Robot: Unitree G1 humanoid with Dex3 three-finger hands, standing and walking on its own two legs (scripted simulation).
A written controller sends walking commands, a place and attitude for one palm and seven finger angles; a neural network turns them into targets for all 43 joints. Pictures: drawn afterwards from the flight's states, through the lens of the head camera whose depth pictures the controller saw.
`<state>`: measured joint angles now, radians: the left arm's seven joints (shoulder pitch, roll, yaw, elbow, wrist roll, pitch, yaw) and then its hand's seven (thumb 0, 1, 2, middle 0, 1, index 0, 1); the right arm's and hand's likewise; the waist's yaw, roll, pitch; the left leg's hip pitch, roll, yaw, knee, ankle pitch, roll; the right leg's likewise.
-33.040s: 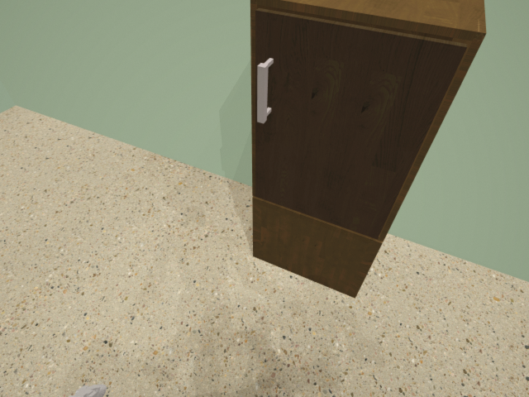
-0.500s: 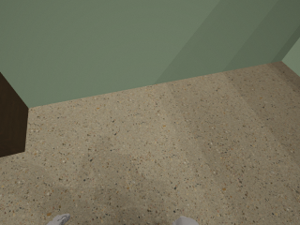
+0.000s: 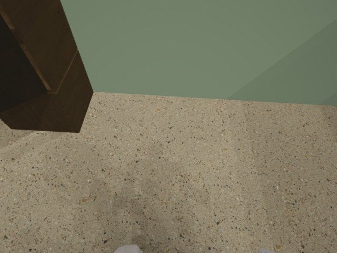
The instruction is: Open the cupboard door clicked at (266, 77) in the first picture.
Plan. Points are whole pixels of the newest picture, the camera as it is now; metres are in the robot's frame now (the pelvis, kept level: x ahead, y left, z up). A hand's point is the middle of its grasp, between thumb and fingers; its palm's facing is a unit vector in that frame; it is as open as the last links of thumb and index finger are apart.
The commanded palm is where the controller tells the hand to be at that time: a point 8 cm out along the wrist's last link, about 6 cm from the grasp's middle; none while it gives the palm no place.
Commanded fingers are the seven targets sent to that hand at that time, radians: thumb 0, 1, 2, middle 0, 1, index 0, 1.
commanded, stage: turn to face it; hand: left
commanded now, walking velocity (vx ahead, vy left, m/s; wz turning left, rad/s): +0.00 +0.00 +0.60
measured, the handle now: out of the picture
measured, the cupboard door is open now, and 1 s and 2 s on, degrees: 41 41 41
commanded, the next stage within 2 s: take the last steps up to it in 1.26 s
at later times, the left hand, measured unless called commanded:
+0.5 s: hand out of the picture +0.07 +0.20 -0.14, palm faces +0.26 -0.92 -0.29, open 7.4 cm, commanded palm none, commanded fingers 0.00 0.90 0.90 -0.20 -0.30 -0.20 -0.30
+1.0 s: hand out of the picture -0.08 +0.21 -0.17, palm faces +0.58 -0.78 -0.24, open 7.4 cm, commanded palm none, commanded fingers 0.00 0.90 0.90 -0.20 -0.30 -0.20 -0.30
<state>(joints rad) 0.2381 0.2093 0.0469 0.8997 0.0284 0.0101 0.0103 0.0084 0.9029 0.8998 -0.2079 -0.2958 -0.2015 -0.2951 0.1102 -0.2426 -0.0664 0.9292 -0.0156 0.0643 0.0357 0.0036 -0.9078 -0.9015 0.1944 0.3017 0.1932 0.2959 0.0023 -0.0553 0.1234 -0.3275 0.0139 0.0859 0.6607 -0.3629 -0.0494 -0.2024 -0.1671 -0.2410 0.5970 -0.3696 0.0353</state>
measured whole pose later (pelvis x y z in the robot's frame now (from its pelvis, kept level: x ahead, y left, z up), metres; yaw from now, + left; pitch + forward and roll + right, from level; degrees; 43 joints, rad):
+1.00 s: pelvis +0.00 +0.00 +0.00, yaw +34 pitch +0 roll -1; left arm 0.21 0.27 0.08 0.94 0.02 0.07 0.01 0.01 0.91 0.90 -0.20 -0.29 -0.20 -0.29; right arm 0.12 -0.21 -0.04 0.91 -0.03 0.02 0.00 0.00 -0.91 -0.90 0.20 0.30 0.20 0.30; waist 0.02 -0.06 0.09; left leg -0.28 -0.01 0.02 0.55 -0.27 0.03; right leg -0.46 -0.11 -0.04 1.10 -0.45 0.08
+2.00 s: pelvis +0.01 +0.11 +0.01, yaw +48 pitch -1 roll -1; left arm 0.23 0.21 0.07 1.04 0.03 0.00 -0.01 0.01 0.91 0.90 -0.20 -0.29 -0.19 -0.29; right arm 0.36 -0.14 -0.01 1.07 -0.02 -0.06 -0.02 0.00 -0.93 -0.90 0.20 0.30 0.20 0.30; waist 0.02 -0.05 0.03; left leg -0.03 -0.07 0.11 0.29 -0.25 0.10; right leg -0.59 -0.09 -0.05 1.10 -0.20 0.02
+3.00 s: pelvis +0.25 +0.42 +0.01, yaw +45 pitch -1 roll +0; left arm 0.26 0.15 0.04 1.07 0.02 -0.01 0.01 0.01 0.91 0.90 -0.20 -0.29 -0.19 -0.29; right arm 0.15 -0.15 -0.03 1.01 -0.02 -0.07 -0.04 -0.03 -0.95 -0.90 0.20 0.30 0.20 0.30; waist 0.03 -0.04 0.08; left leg -0.25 0.00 0.13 0.46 -0.21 0.05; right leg -0.44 -0.08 -0.04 1.00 -0.37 0.01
